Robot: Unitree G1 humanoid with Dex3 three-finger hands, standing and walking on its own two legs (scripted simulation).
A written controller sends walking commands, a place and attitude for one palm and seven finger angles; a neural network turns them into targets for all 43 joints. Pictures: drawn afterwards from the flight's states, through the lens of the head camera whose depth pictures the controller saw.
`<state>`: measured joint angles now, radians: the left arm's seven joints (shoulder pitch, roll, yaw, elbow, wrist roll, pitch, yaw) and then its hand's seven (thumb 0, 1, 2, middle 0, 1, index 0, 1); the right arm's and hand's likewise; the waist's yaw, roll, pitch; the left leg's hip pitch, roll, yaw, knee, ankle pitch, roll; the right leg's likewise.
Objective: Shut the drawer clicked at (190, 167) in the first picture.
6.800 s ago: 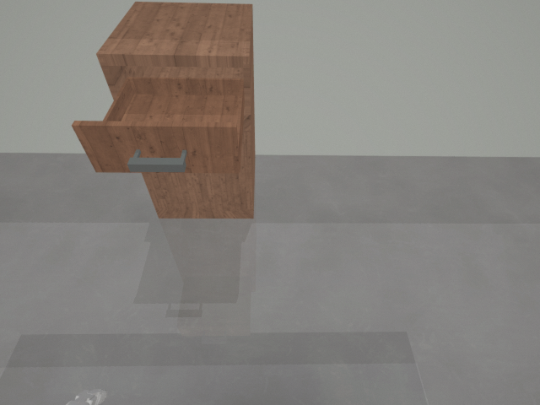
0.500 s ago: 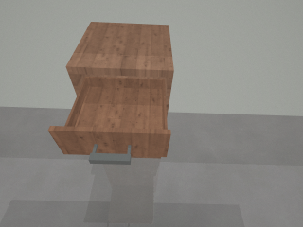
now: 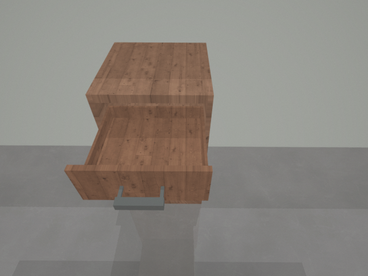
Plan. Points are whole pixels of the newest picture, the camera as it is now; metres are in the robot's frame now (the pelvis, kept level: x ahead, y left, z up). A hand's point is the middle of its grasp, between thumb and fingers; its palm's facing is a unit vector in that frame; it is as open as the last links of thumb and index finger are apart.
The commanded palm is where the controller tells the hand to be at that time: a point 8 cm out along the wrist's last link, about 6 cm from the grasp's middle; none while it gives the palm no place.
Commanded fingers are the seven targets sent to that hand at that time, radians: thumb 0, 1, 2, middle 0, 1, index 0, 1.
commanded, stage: look again from close up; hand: left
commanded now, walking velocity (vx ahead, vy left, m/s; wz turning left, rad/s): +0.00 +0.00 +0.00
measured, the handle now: (140, 196) +0.35 +0.15 -0.10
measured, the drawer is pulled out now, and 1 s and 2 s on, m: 0.30 0.30 0.30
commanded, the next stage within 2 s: shuffle to correct the standing spot in 0.24 s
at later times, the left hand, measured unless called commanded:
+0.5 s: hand out of the picture +0.00 +0.16 -0.17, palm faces +0.01 -0.98 -0.18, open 7.4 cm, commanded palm none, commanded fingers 0.00 0.90 0.90 -0.20 -0.30 -0.20 -0.30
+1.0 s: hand out of the picture +0.04 +0.13 -0.17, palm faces +0.03 -0.98 -0.20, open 7.3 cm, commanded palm none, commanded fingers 0.00 0.90 0.90 -0.20 -0.30 -0.20 -0.30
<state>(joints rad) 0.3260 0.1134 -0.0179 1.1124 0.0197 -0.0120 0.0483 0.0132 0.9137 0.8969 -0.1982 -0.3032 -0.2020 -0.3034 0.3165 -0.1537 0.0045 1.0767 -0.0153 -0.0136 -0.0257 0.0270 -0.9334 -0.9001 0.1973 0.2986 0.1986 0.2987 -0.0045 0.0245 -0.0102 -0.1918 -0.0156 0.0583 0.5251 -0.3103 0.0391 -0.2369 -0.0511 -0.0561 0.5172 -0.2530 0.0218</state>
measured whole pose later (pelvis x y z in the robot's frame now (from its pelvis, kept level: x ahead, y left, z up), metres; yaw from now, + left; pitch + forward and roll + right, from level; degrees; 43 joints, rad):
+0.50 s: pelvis +0.01 +0.00 +0.00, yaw -1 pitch -2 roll +0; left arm 0.33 0.15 -0.01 1.08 0.02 0.00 0.03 0.01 0.91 0.90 -0.20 -0.30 -0.20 -0.30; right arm 0.32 -0.14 0.00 1.10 -0.02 -0.01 -0.01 0.01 -0.91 -0.90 0.20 0.30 0.20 0.30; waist 0.00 -0.01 0.00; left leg -0.15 -0.01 0.07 0.48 -0.30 0.03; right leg -0.21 -0.04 -0.04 0.50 -0.25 0.01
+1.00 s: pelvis +0.04 -0.04 +0.00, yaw -1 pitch -1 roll +0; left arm 0.32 0.14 0.00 1.07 0.01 -0.02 0.06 0.03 0.93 0.90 -0.20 -0.30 -0.20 -0.30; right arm 0.26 -0.14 -0.01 1.12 0.00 -0.01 -0.05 0.02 -0.93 -0.90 0.20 0.30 0.20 0.30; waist 0.01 -0.01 0.03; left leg -0.11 0.04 0.05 0.46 -0.33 -0.02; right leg -0.18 0.00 -0.07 0.51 -0.31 -0.03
